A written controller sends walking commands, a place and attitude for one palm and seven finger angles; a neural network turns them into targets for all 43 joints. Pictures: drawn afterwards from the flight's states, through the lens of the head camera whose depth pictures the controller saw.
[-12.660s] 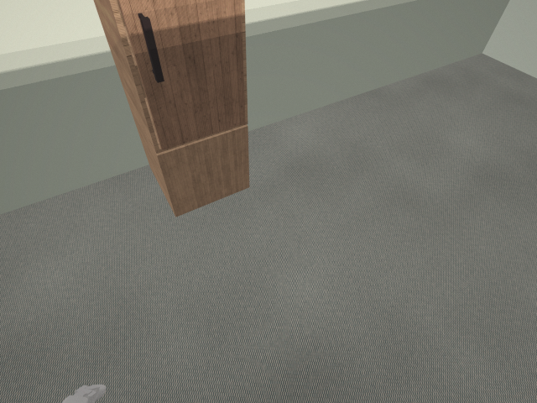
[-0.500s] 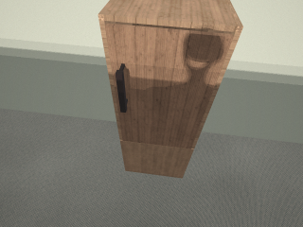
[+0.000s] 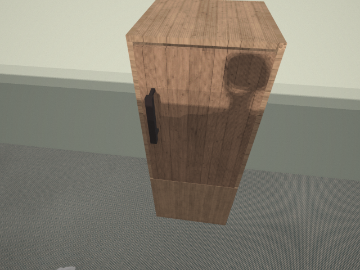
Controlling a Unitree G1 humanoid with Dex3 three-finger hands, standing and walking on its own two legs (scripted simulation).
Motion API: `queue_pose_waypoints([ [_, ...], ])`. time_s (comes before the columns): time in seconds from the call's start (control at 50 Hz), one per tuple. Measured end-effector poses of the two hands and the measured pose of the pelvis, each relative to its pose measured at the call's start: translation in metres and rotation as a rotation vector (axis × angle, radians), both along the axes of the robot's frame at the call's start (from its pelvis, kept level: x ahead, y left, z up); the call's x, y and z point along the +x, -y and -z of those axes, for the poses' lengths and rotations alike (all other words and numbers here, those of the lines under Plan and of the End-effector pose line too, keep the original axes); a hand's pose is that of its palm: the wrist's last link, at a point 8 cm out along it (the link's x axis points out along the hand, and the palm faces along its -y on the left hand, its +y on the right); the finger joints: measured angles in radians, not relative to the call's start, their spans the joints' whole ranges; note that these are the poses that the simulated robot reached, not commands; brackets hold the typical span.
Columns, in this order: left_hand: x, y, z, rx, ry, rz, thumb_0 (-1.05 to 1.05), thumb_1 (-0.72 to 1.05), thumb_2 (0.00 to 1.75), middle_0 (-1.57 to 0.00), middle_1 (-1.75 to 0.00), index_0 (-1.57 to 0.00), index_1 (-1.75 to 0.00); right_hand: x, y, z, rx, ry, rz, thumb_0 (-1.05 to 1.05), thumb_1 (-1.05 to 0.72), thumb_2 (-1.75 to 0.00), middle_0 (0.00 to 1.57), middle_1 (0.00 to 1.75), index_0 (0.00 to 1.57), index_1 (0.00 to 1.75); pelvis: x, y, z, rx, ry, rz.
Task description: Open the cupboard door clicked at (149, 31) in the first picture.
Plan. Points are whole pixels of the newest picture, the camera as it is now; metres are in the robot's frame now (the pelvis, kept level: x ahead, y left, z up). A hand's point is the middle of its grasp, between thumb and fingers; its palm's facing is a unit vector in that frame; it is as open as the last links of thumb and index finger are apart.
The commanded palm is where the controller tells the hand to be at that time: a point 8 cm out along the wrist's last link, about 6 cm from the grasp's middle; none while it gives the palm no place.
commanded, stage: come to a stop and stand still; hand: left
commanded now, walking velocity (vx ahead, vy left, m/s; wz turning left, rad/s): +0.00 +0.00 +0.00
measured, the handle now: (153, 117) +0.54 +0.11 +0.04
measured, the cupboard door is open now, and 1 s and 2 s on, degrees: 0 0 0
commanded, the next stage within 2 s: look again from close up in 0.16 s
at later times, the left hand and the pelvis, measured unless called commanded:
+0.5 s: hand out of the picture +0.06 +0.23 -0.15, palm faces -0.01 -0.95 -0.31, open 7.4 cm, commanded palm none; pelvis +0.00 -0.01 +0.01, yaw +1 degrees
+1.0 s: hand out of the picture +0.06 +0.24 -0.15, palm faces +0.01 -0.95 -0.32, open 7.4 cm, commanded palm none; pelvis +0.00 -0.01 +0.01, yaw +1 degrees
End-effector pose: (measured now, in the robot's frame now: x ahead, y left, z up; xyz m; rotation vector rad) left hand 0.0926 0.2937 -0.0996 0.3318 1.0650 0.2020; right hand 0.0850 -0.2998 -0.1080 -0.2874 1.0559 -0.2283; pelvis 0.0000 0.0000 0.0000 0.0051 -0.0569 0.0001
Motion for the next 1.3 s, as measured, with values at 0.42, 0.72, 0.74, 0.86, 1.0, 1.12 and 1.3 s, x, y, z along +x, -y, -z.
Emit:
queue_pose_waypoints([
  [0.42, -0.029, 0.02, 0.012, -0.048, -0.119, -0.029, 0.0, 0.9, 0.89, -0.2, -0.3, -0.2, -0.3, -0.023, -0.007, 0.008, 0.043, -0.156, -0.025, 0.01, -0.9, -0.9, 0.21, 0.29, 0.21, 0.3, -0.002, 0.009, -0.008, -0.002, -0.012, -0.023],
  [0.72, -0.043, 0.018, 0.016, -0.054, -0.157, -0.056, 0.0, 0.9, 0.89, -0.2, -0.3, -0.2, -0.3, -0.041, -0.007, 0.008, 0.037, -0.208, 0.002, 0.01, -0.9, -0.9, 0.21, 0.3, 0.21, 0.3, -0.003, 0.008, -0.01, -0.004, -0.005, -0.027],
  [0.74, -0.043, 0.018, 0.015, -0.054, -0.154, -0.056, 0.0, 0.9, 0.89, -0.2, -0.3, -0.2, -0.3, -0.04, -0.006, 0.007, 0.036, -0.205, 0.001, 0.01, -0.9, -0.9, 0.21, 0.29, 0.21, 0.3, -0.003, 0.008, -0.01, -0.004, -0.005, -0.027],
  [0.86, -0.039, 0.014, 0.014, -0.051, -0.14, -0.056, 0.0, 0.9, 0.89, -0.2, -0.3, -0.2, -0.3, -0.032, -0.006, 0.005, 0.029, -0.184, -0.008, 0.01, -0.9, -0.9, 0.2, 0.29, 0.21, 0.3, -0.003, 0.007, -0.01, -0.004, -0.006, -0.029],
  [1.0, -0.037, 0.013, 0.014, -0.049, -0.145, -0.055, 0.0, 0.9, 0.9, -0.2, -0.3, -0.2, -0.3, -0.024, -0.008, 0.004, 0.025, -0.164, -0.011, 0.01, -0.9, -0.9, 0.2, 0.29, 0.21, 0.3, -0.002, 0.007, -0.01, -0.003, -0.009, -0.019],
  [1.12, -0.042, 0.029, 0.023, -0.071, -0.19, -0.044, 0.0, 0.9, 0.9, -0.2, -0.3, -0.2, -0.3, -0.028, -0.019, 0.012, 0.054, -0.158, 0.022, 0.01, -0.9, -0.9, 0.2, 0.29, 0.2, 0.3, -0.002, 0.009, -0.006, -0.001, -0.016, 0.014],
  [1.3, -0.055, 0.071, 0.04, -0.163, -0.239, -0.02, 0.0, 0.9, 0.9, -0.2, -0.3, -0.2, -0.3, -0.069, -0.048, 0.028, 0.138, -0.239, 0.094, 0.01, -0.9, -0.9, 0.2, 0.29, 0.2, 0.3, -0.003, 0.01, -0.002, -0.008, -0.023, 0.033],
])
